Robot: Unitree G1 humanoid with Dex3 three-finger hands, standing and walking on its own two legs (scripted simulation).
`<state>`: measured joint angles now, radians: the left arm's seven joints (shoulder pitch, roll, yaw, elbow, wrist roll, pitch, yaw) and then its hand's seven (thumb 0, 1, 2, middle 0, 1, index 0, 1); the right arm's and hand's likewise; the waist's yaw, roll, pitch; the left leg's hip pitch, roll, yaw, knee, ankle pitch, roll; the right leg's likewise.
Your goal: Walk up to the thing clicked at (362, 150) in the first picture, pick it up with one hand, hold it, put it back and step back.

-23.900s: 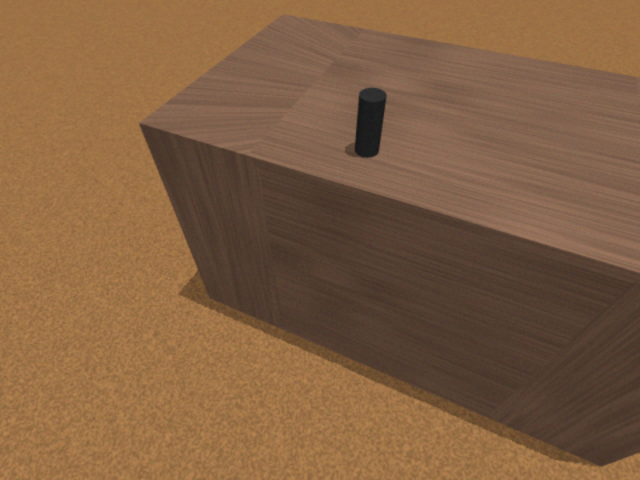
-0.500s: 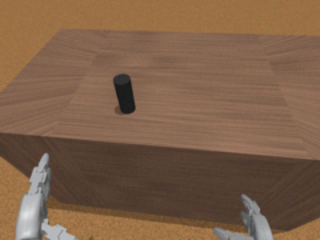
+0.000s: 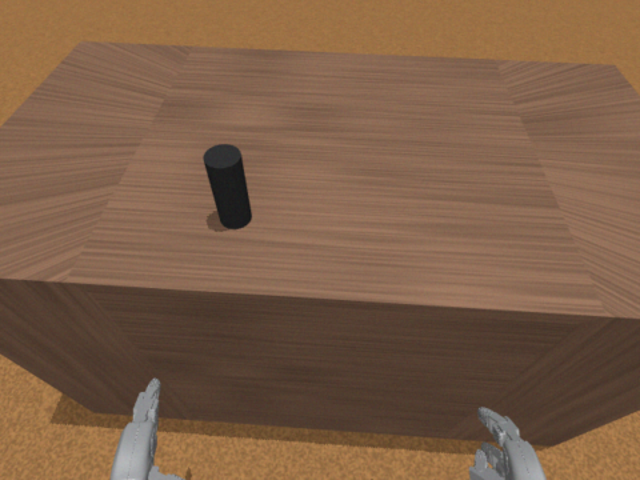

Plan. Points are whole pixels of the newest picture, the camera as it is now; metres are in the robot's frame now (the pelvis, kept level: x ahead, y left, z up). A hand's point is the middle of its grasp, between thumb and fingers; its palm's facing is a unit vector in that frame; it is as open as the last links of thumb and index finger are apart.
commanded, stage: home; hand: left
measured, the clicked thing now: (229, 189) +0.50 +0.15 +0.06
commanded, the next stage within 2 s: none
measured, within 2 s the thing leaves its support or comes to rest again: neither
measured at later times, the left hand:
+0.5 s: hand out of the picture +0.09 +0.25 -0.13, palm faces -0.05 -0.92 -0.39, open 17.4 cm
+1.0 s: hand out of the picture +0.01 +0.25 -0.13, palm faces -0.04 -0.93 -0.36, open 17.4 cm
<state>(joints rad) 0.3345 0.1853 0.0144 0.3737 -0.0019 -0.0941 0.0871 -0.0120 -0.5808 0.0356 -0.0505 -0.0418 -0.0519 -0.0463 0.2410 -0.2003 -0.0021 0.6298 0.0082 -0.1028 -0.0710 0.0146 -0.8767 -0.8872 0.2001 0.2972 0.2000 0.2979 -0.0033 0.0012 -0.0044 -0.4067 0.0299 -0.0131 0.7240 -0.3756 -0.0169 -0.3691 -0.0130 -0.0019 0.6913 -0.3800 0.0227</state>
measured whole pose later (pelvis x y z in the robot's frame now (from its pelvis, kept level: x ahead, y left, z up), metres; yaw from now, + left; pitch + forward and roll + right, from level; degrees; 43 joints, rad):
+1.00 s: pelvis -0.03 -0.01 +0.03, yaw +1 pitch -2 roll +0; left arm 0.18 0.36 -0.02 1.12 0.02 -0.01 0.00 0.00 -0.53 0.06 -0.06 -0.05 -0.06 -0.05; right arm 0.18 -0.34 0.00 1.12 -0.03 0.00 0.02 0.01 -0.90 -0.90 0.20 0.30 0.20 0.30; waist 0.00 0.01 0.02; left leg -0.19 0.02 -0.02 0.41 -0.18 -0.02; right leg -0.17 -0.02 -0.01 0.41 -0.20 0.01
